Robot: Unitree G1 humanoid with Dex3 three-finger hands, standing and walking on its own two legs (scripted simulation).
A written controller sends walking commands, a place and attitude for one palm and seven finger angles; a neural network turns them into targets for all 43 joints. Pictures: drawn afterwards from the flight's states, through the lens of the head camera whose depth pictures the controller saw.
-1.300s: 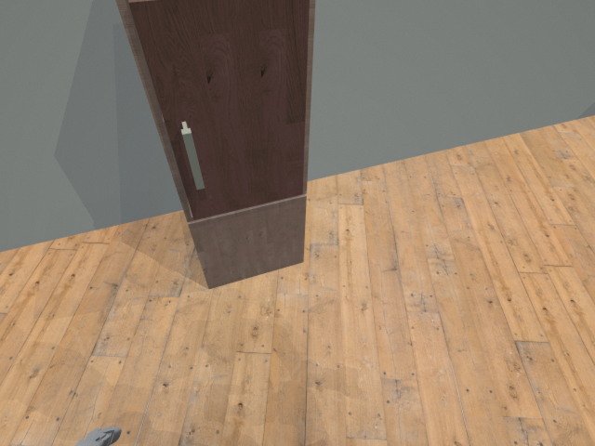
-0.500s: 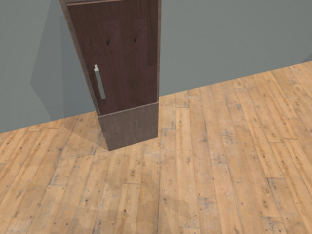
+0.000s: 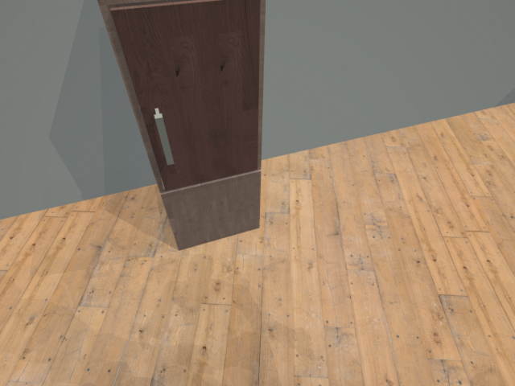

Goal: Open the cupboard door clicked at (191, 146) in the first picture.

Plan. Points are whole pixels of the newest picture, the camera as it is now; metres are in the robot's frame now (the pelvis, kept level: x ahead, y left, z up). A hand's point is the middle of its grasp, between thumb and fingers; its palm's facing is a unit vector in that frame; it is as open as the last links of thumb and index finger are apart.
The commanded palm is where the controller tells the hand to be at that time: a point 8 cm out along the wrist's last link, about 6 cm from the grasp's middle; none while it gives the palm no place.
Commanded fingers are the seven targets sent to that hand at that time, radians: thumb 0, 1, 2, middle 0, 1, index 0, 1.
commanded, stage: look at it before walking up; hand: left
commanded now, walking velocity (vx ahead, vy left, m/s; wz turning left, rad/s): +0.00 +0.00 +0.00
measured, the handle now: (163, 137) +0.79 +0.33 -0.10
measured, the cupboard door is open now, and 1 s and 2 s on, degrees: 0 0 0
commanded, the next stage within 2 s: turn to face it in 0.14 s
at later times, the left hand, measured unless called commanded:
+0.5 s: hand out of the picture +0.06 +0.24 -0.17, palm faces +0.07 -0.95 -0.30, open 7.4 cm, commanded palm none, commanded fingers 0.00 0.90 0.90 -0.20 -0.30 -0.20 -0.30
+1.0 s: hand out of the picture -0.03 +0.27 -0.18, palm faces +0.29 -0.93 -0.23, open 7.4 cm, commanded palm none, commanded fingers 0.00 0.90 0.90 -0.20 -0.30 -0.20 -0.30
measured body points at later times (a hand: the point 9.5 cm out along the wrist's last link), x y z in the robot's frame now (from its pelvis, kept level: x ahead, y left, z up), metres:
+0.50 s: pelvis +0.00 +0.01 -0.01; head +0.02 +0.01 +0.44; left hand +0.06 +0.28 -0.15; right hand +0.08 -0.27 -0.15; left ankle +0.00 +0.12 -0.74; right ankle +0.00 -0.12 -0.75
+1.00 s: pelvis -0.03 +0.06 +0.00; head -0.01 +0.08 +0.45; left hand -0.05 +0.32 -0.16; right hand +0.06 -0.17 -0.14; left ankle -0.01 +0.12 -0.75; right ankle -0.01 -0.11 -0.68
